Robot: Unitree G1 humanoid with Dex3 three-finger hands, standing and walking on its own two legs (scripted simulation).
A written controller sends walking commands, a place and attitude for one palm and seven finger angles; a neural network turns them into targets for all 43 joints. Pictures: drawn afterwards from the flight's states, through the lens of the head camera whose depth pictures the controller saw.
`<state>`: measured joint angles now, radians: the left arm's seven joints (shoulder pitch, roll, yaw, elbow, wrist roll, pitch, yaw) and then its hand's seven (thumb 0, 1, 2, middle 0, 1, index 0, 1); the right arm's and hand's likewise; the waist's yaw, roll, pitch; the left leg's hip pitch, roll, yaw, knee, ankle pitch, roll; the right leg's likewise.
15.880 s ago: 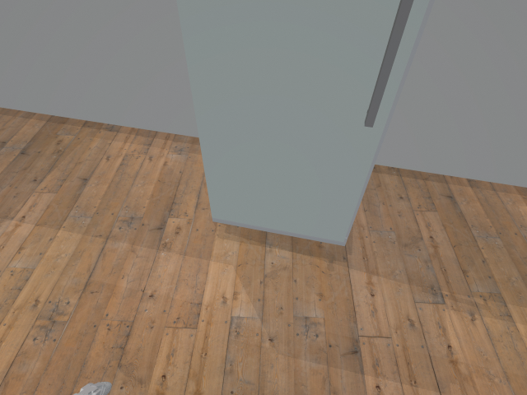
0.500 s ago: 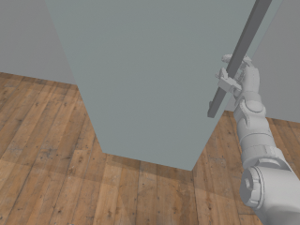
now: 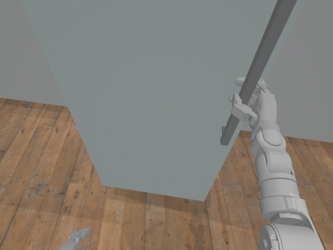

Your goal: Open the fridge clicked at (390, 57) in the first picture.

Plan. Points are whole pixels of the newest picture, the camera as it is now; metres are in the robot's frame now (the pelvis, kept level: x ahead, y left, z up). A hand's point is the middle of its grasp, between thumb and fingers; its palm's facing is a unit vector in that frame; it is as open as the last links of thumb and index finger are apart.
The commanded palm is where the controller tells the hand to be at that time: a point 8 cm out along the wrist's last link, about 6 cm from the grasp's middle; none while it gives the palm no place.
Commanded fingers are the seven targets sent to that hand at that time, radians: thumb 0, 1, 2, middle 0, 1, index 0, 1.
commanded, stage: pull the door a little, standing still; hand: right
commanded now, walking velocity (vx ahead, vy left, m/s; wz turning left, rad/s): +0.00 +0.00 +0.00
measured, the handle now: (246, 83) +0.48 -0.14 +0.18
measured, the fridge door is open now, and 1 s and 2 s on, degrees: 0 6 46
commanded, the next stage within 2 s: walk backward, drawing the door open in 0.32 s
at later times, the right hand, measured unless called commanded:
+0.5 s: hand (236, 117) +0.39 -0.11 +0.15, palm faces +0.01 +0.99 -0.11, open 6.4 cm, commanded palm +0.35 -0.17 +0.14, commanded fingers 0.00 -0.90 -0.90 0.45 1.40 0.45 1.40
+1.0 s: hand (232, 120) +0.39 -0.11 +0.14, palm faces +0.36 +0.88 -0.31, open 6.4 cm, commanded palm +0.34 -0.15 +0.14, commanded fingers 0.00 -0.90 -0.90 0.45 1.40 0.45 1.40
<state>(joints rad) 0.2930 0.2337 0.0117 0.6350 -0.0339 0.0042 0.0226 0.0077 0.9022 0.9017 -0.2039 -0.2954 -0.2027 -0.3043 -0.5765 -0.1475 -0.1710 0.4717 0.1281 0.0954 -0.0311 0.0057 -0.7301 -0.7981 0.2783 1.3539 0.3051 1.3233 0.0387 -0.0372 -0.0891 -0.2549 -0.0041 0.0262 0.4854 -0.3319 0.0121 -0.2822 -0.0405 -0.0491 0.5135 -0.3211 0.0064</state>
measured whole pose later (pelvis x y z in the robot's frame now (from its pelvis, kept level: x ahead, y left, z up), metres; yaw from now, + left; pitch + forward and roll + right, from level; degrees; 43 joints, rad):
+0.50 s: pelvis +0.09 +0.01 +0.02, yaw +6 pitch +7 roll -1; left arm 0.23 0.23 -0.01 0.51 -0.01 0.03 0.02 0.01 0.90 0.90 -0.20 -0.30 -0.20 -0.30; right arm 0.16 -0.17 -0.10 -0.31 0.13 0.10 -0.03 -0.01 -0.70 -0.77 0.27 1.32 0.24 1.32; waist 0.01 -0.05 -0.08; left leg -0.15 0.01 0.07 0.47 -0.23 0.03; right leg -0.23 -0.02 -0.01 0.64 -0.19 -0.01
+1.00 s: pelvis +0.19 +0.08 -0.03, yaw -10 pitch -5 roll -3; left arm 0.16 0.14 -0.06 0.56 0.01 -0.07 0.06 0.01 0.90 0.90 -0.21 -0.30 -0.21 -0.30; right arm 0.34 -0.19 -0.08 -0.48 0.06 -0.03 -0.09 -0.09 -0.61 -0.84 0.46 1.40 0.27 1.40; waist 0.00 -0.10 0.11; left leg -0.47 -0.02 0.12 0.66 -0.10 0.14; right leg -0.20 0.07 0.15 0.95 -0.52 0.01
